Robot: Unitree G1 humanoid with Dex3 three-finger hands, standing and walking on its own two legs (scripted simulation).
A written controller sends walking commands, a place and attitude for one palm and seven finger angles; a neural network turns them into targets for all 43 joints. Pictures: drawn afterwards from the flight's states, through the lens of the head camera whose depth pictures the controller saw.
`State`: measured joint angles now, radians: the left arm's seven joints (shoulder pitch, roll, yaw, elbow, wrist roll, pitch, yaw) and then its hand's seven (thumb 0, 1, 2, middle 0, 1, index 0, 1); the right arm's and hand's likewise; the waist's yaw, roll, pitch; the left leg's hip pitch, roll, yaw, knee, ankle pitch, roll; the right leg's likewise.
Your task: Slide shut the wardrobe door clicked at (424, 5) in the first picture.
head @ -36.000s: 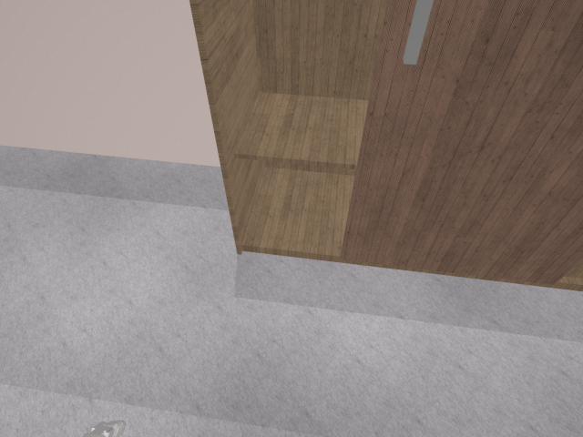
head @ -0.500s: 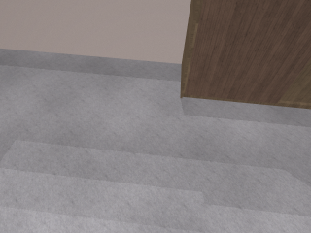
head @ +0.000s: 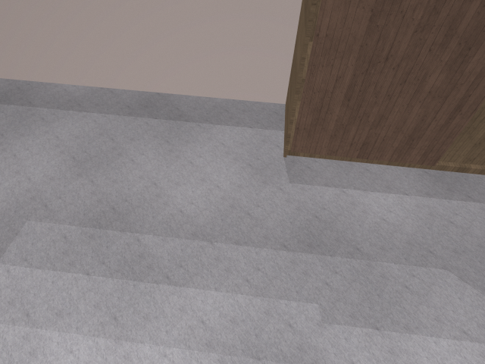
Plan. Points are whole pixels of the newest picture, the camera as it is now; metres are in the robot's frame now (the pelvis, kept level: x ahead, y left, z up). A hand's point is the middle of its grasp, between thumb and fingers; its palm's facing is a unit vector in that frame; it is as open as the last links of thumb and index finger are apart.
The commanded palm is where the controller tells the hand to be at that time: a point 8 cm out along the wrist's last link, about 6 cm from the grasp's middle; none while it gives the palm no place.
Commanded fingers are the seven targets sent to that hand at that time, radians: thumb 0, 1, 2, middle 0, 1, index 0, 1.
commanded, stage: look to check the result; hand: right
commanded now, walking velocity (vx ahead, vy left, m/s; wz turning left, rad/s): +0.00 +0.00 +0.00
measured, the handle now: out of the picture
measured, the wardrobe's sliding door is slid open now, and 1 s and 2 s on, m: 0.02 0.02 0.02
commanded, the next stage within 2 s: stand and wait in 0.74 s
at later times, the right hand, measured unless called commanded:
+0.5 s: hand out of the picture +0.07 -0.25 -0.16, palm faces -0.04 +0.94 -0.34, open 7.4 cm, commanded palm none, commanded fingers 0.00 -0.90 -0.90 0.20 0.30 0.20 0.30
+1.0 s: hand out of the picture +0.08 -0.25 -0.16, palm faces -0.04 +0.94 -0.34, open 7.4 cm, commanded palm none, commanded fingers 0.00 -0.90 -0.90 0.20 0.30 0.20 0.30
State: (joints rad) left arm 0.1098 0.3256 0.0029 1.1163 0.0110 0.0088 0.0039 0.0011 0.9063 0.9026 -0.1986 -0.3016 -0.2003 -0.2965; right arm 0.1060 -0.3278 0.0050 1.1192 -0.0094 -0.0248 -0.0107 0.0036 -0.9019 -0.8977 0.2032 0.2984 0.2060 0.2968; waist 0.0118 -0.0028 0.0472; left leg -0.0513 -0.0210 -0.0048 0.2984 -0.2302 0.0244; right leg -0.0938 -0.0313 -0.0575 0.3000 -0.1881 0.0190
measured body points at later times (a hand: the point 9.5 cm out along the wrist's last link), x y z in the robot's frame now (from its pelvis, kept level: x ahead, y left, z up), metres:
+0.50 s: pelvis +0.00 +0.00 +0.00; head +0.02 +0.00 +0.45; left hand +0.07 +0.29 -0.14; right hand +0.08 -0.29 -0.13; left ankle -0.04 +0.10 -0.75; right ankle -0.02 -0.13 -0.75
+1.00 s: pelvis +0.00 -0.01 +0.00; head +0.02 +0.00 +0.45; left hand +0.08 +0.29 -0.14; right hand +0.08 -0.30 -0.13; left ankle -0.04 +0.10 -0.75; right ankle -0.02 -0.13 -0.75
